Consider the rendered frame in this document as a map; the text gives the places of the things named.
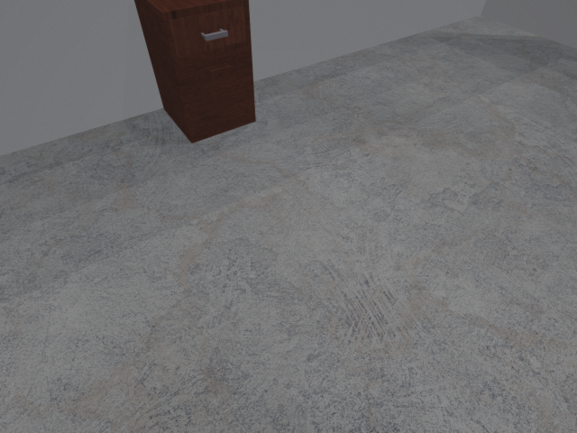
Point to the drawer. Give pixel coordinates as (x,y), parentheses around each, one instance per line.
(186,31)

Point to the handle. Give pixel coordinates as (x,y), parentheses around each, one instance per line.
(215,35)
(220,70)

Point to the cabinet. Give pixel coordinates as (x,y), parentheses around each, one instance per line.
(201,105)

